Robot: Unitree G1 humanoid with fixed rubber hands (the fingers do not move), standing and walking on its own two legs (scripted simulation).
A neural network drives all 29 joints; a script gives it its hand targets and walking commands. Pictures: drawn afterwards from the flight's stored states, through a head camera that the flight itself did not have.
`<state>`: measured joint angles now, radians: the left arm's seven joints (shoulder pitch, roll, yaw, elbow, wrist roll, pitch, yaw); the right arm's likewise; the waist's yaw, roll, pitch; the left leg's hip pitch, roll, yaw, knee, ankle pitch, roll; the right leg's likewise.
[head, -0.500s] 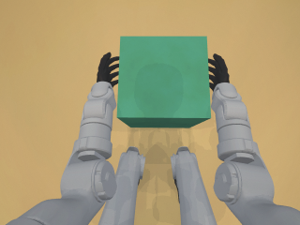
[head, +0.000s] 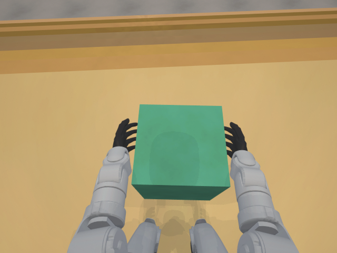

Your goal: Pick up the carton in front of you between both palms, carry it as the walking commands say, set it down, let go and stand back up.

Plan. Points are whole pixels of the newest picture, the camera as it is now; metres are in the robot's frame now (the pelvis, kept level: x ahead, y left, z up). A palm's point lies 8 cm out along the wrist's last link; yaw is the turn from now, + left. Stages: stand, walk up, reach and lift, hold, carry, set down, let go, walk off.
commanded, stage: reach and lift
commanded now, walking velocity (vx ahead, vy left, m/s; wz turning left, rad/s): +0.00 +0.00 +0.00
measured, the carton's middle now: (178, 157) +0.36 +0.00 -0.11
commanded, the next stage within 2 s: hold in 1.48 s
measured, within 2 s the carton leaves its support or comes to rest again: neither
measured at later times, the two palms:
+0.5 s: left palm (100, 137) +0.32 +0.15 +0.10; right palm (258, 144) +0.31 -0.15 +0.10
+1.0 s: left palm (99, 135) +0.32 +0.15 +0.11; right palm (261, 142) +0.31 -0.15 +0.11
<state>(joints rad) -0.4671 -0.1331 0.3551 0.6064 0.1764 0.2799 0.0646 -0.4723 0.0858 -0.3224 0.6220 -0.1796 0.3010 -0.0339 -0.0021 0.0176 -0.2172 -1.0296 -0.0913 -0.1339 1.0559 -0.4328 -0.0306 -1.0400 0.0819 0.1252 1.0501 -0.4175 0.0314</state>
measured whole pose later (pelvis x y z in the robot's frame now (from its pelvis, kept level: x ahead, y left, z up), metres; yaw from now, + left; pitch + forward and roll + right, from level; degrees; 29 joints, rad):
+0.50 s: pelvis +0.03 +0.00 +0.08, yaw +0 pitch +0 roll +0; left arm -0.25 -0.15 0.25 0.39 0.24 0.56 0.02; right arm -0.23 0.14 -0.24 0.38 -0.24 0.58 -0.02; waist 0.00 0.01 -0.09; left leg -0.22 -0.05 -0.15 0.47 -0.25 -0.01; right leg -0.23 0.05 0.14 0.47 -0.23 0.01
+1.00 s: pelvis +0.02 +0.00 +0.08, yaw +0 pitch -4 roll +0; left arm -0.32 -0.17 0.30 0.37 0.30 0.62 -0.01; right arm -0.30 0.16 -0.28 0.36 -0.29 0.63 0.01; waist 0.00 0.00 0.00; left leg -0.15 -0.04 -0.14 0.44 -0.22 -0.01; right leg -0.16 0.04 0.14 0.43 -0.21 0.01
